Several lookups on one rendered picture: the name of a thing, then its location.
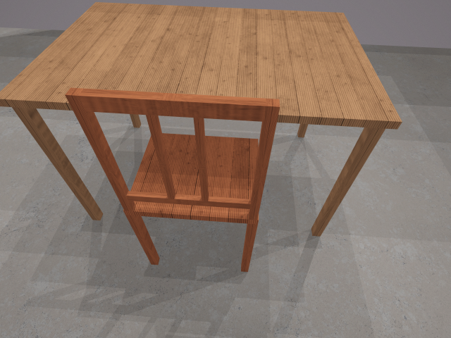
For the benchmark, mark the chair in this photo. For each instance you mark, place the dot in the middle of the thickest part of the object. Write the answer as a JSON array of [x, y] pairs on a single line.
[[183, 176]]

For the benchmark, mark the table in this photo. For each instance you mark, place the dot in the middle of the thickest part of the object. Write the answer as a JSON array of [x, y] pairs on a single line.
[[311, 61]]

